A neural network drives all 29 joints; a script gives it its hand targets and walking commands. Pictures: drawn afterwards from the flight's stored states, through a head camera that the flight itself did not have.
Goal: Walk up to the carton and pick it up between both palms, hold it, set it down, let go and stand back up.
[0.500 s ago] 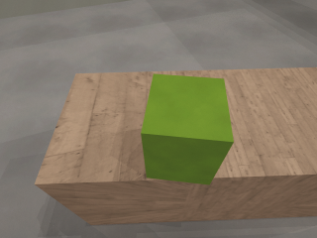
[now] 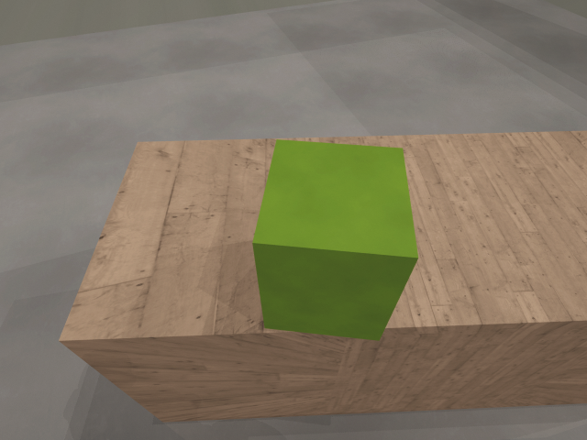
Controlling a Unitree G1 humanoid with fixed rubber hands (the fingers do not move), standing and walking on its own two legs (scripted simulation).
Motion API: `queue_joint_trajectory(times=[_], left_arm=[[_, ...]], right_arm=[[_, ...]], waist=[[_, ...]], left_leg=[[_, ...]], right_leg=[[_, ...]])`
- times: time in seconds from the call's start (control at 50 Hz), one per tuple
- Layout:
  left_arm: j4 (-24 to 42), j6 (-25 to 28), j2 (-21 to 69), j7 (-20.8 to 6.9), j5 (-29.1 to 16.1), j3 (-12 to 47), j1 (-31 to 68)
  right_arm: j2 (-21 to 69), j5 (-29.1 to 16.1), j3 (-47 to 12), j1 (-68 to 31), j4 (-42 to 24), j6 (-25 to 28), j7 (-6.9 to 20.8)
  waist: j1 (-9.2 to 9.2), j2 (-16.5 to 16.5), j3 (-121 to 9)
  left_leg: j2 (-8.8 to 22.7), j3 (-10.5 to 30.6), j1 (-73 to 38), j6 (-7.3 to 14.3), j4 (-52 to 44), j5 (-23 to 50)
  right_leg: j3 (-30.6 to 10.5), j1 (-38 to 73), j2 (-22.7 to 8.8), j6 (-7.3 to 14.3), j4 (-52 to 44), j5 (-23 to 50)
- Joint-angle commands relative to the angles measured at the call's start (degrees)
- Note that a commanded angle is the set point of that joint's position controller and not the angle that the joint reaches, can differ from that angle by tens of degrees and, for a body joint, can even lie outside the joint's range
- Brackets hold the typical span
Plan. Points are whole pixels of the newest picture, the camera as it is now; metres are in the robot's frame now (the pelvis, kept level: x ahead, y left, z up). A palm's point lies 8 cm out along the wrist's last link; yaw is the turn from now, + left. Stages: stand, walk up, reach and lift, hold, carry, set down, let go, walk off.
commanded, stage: stand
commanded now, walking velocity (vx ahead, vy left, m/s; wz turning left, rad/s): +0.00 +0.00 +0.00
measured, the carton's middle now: (329, 243) +0.41 -0.03 +0.00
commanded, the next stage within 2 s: none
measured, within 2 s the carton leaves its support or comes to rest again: neither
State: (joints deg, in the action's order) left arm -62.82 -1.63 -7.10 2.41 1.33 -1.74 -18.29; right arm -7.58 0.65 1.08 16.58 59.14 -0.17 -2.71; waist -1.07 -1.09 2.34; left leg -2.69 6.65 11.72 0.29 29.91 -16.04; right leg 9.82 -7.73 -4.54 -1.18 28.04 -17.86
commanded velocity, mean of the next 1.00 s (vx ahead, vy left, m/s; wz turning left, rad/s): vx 0.00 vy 0.00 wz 0.00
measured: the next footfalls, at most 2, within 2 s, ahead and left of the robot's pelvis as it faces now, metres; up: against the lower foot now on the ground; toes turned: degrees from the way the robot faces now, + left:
none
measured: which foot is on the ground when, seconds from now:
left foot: down 0.00-1.00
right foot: down 0.00-1.00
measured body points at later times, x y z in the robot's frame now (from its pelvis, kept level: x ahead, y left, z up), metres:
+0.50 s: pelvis +0.00 +0.01 +0.00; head +0.02 +0.02 +0.45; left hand -0.03 +0.22 -0.17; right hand +0.01 -0.21 -0.15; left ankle +0.00 +0.12 -0.74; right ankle -0.03 -0.12 -0.74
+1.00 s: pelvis +0.01 -0.01 +0.00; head +0.02 +0.00 +0.45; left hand -0.03 +0.21 -0.16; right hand +0.04 -0.23 -0.16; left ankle +0.00 +0.12 -0.74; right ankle -0.03 -0.12 -0.74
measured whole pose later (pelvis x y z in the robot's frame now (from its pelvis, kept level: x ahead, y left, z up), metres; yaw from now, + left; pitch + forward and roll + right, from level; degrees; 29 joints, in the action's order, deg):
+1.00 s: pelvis +0.01 -0.01 +0.00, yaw +1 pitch -1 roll -1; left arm -62.8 -1.3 -7.4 2.5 1.0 -2.9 -18.4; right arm -8.4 0.6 1.0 15.0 60.3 0.0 -2.8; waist -1.2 0.3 2.1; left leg -2.2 8.3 13.7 -0.4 31.2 -16.8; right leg 11.5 -8.4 -3.8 -0.5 27.9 -18.4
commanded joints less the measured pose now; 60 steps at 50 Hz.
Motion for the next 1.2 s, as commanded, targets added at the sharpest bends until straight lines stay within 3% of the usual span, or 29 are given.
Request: queue_joint_trajectory(times=[0.0, 0.06, 0.08, 0.1, 0.12, 0.14, 0.18, 0.22, 0.24, 0.26, 0.3, 0.34, 0.36, 0.38, 0.4, 0.44, 0.48, 0.5, 0.52, 0.54, 0.56, 0.58, 0.6, 0.66, 0.68, 0.7, 0.74, 0.9, 1.18], left_arm=[[0.8, 0.5, -7.6, 0.0, -0.2, -1.4, -5.1], [0.1, 0.8, -6.8, -0.1, -0.2, -1.3, -6.3], [0.2, 0.6, -6.9, 0.3, -0.1, -1.4, -5.5], [0.8, 0.7, -6.7, 0.6, -0.3, -1.4, -4.6], [1.1, 0.5, -7.2, 0.6, 0.0, -1.3, -3.6], [1.0, 0.2, -5.0, 0.4, -0.2, -1.0, -4.2], [0.2, 0.0, -4.5, 0.2, -0.4, -0.9, -5.7], [0.8, -0.1, -5.9, 0.3, 0.0, -1.3, -4.4], [1.2, -0.2, -4.9, 0.4, -0.2, -1.1, -4.8], [0.7, 0.0, -4.7, 0.2, 0.0, -1.1, -5.7], [0.3, 0.1, -6.3, 0.1, -0.2, -1.4, -5.7], [0.2, 0.4, -5.3, 0.0, -0.2, -1.3, -6.1], [0.3, 0.2, -6.2, 0.0, -0.2, -1.4, -6.7], [0.1, 0.3, -4.8, 0.2, -0.1, -1.1, -6.8], [0.8, 0.3, -6.5, 0.2, -0.1, -1.5, -6.7], [0.7, 0.4, -4.7, -0.3, -0.1, -1.1, -5.2], [0.4, 0.4, -4.9, -0.2, -0.4, -1.3, -6.4], [-0.2, 0.0, -4.9, -0.3, 0.0, -1.1, -7.5], [0.3, 0.0, -3.7, -0.3, -0.2, -0.8, -6.6], [-0.1, 0.2, -5.1, 0.2, 0.0, -0.9, -7.4], [0.4, 0.3, -5.8, -0.1, -0.4, -1.4, -6.6], [0.2, 0.2, -5.8, -0.1, -0.2, -1.2, -6.2], [0.5, 0.2, -4.8, 0.0, -0.5, -1.0, -6.5], [1.1, 0.6, -5.1, 0.5, -0.4, -1.1, -5.1], [1.3, 0.5, -6.9, 0.3, -0.4, -1.8, -4.8], [0.9, 0.7, -6.4, 0.3, -0.7, -1.9, -5.5], [0.4, 0.9, -5.7, 0.2, -0.7, -1.9, -6.8], [0.6, 0.6, -5.6, 0.4, -0.3, -2.0, -6.1], [0.5, 0.6, -5.4, 0.2, -0.3, -2.0, -6.2]], right_arm=[[-6.3, 0.3, 1.2, 2.7, -2.2, 1.1, 0.1], [-6.3, -0.3, 1.2, 1.9, -2.6, 0.8, 0.3], [-4.7, -0.5, 1.0, 3.6, -2.1, 1.0, 0.6], [-5.8, -0.1, 1.3, 3.6, -2.1, 1.0, 0.5], [-3.6, 0.0, 0.9, 2.0, -2.3, 0.9, 0.6], [-3.5, 0.2, 0.6, 1.8, -2.5, 0.7, 0.5], [-4.1, 0.1, 0.8, 4.2, -1.4, 0.8, 0.7], [-6.0, 0.3, 1.3, 5.0, -1.3, 1.1, 0.3], [-6.8, 0.6, 1.2, 4.0, -1.6, 1.4, 0.2], [-5.1, 0.4, 1.0, 3.3, -1.9, 1.5, 0.4], [-4.3, 0.1, 0.7, 4.4, -1.9, 1.4, 0.3], [-2.8, 0.0, 0.4, 4.3, -2.0, 1.3, 0.3], [-2.9, 0.0, 0.1, 5.3, -1.6, 1.3, 0.1], [-3.1, 0.5, 0.4, 4.4, -2.2, 1.1, 0.2], [-3.1, 0.1, 0.1, 3.5, -1.8, 1.1, -0.2], [-4.2, 0.1, 0.6, 4.7, -2.0, 1.1, 0.3], [-3.7, 0.1, 0.4, 3.3, -2.6, 0.8, 0.1], [-5.2, 0.0, 0.8, 4.3, -2.3, 0.7, 0.5], [-5.0, 0.3, 0.8, 2.5, -3.3, 1.0, 0.5], [-4.6, 0.4, 0.6, 3.3, -2.4, 1.2, 0.4], [-4.5, 0.2, 0.6, 2.7, -2.7, 1.3, 0.4], [-5.0, -0.1, 0.8, 4.6, -2.2, 1.4, 1.0], [-4.7, 0.2, 0.8, 4.1, -2.5, 1.4, 0.6], [-6.8, 0.2, 1.5, 2.6, -2.8, 1.6, 0.2], [-5.0, 0.0, 0.8, 4.6, -2.6, 2.0, 0.3], [-5.0, -0.3, 0.7, 3.8, -1.4, 1.8, 0.2], [-5.9, -0.2, 0.9, 3.3, -1.7, 1.7, 0.0], [-5.0, -0.1, 0.6, 2.4, -0.8, 0.8, -0.1], [-5.2, -0.1, 0.3, 1.3, 0.4, 0.5, -0.1]], waist=[[-0.41, 2.2, 4.2], [-0.76, 0.0, 2.2], [0.02, -1.4, 2.0], [0.36, -0.2, 3.6], [0.17, -1.3, 3.9], [-0.11, 1.8, 3.0], [0.0, -0.5, 3.2], [0.21, 1.1, 3.2], [-0.27, 4.3, 3.5], [-0.87, 3.7, 2.4], [-0.3, 1.8, 1.9], [-0.14, 4.5, 2.1], [0.3, 3.6, 2.6], [-0.47, 2.8, -0.3], [-1.13, 5.6, -0.4], [-0.09, 2.6, 1.8], [-0.39, 2.8, 1.5], [-0.24, 3.6, 4.6], [-0.39, 1.5, 3.7], [-0.64, 3.3, 3.7], [-0.83, 2.4, 2.6], [0.48, 0.0, 2.8], [-0.3, 0.2, 3.0], [0.17, 0.5, 0.5], [0.32, 3.5, -1.3], [-0.17, 3.7, 0.3], [-0.53, 2.5, -0.6], [-0.1, 0.7, 1.0], [-0.03, 2.1, 1.8]], left_leg=[[4.5, 1.0, 8.7, 1.9, -5.8, 16.3], [3.9, 0.8, 7.0, 1.9, -4.8, 13.4], [3.6, 0.1, 7.8, 1.5, -4.4, 11.8], [3.2, 0.2, 8.5, 1.6, -3.9, 11.0], [3.1, -0.3, 7.6, 1.2, -4.1, 11.0], [3.8, 0.3, 7.1, 1.8, -4.6, 11.5], [4.3, 1.5, 6.8, 2.1, -5.6, 11.0], [5.0, 2.7, 9.5, 2.3, -6.8, 13.9], [6.0, 4.0, 10.6, 2.6, -7.9, 13.9], [5.7, 4.3, 8.6, 2.7, -8.1, 14.4], [5.4, 3.6, 8.4, 2.5, -6.5, 15.1], [4.6, 2.2, 8.0, 2.7, -5.9, 15.2], [5.4, 3.3, 7.1, 2.5, -6.7, 16.2], [5.1, 2.4, 7.0, 2.5, -6.0, 17.0], [5.6, 3.2, 8.1, 2.9, -6.3, 18.2], [5.1, 3.2, 9.7, 2.8, -6.7, 15.6], [5.8, 4.7, 9.0, 2.9, -8.5, 11.4], [5.8, 4.7, 11.2, 2.9, -8.0, 11.1], [5.3, 3.7, 10.0, 2.8, -7.7, 11.3], [5.2, 3.7, 10.9, 2.6, -7.5, 13.4], [4.7, 3.3, 9.8, 2.4, -8.1, 13.6], [4.1, 2.4, 9.4, 2.2, -6.6, 13.6], [4.3, 1.5, 8.9, 2.0, -5.5, 15.2], [4.9, 2.0, 6.9, 2.5, -6.4, 15.2], [5.8, 3.5, 5.3, 2.8, -6.6, 18.4], [5.5, 6.1, 6.8, 3.2, -5.7, 22.0], [5.5, 5.1, 5.8, 3.5, -4.5, 23.9], [4.3, 3.2, 6.9, 2.2, -2.7, 19.3], [4.4, 3.6, 6.8, 1.5, -3.7, 17.2]], right_leg=[[-4.2, 3.4, -4.7, 2.6, -5.3, 5.4], [-4.6, 2.2, -4.9, 3.1, -7.4, 1.3], [-4.5, 3.3, -4.7, 3.0, -6.8, 2.3], [-6.0, 2.1, -6.1, 3.5, -8.5, 1.5], [-5.0, 0.6, -5.8, 3.3, -9.2, 0.2], [-5.1, 1.1, -5.1, 3.0, -7.7, -0.1], [-4.1, 0.1, -3.9, 2.6, -7.3, -0.5], [-3.1, 3.4, -3.2, 2.3, -4.5, 1.4], [-3.1, 3.5, -2.6, 1.9, -3.4, 1.8], [-3.2, 3.2, -2.9, 1.9, -4.1, 2.4], [-3.7, 2.8, -3.3, 2.0, -5.1, 2.2], [-4.3, 2.2, -3.9, 2.6, -5.1, 2.9], [-3.5, 1.0, -3.4, 2.0, -4.7, 3.4], [-3.3, 4.0, -3.3, 2.3, -4.7, 4.3], [-3.2, 4.5, -3.2, 2.2, -3.8, 5.0], [-3.3, 4.0, -3.4, 1.7, -4.6, 3.7], [-2.2, 2.4, -2.2, 1.5, -3.0, 0.4], [-3.4, 1.4, -2.7, 1.5, -4.4, 1.3], [-3.3, 1.6, -3.2, 1.6, -4.8, 2.1], [-3.7, 2.8, -3.7, 1.6, -5.0, 3.5], [-3.2, 2.4, -3.6, 1.7, -4.4, 3.4], [-4.1, 2.1, -4.1, 1.8, -5.4, 3.3], [-4.2, 1.8, -4.4, 2.2, -6.2, 2.8], [-4.1, 2.6, -4.3, 2.1, -5.2, 4.3], [-3.7, 2.6, -3.6, 2.2, -3.5, 5.2], [-2.9, 3.0, -2.2, 1.9, -3.5, 8.4], [-3.1, 3.6, -2.7, 1.9, -3.4, 10.8], [-3.4, 2.6, -4.1, 3.0, -5.7, 10.6], [-3.2, 2.0, -3.8, 3.4, -6.8, 6.5]])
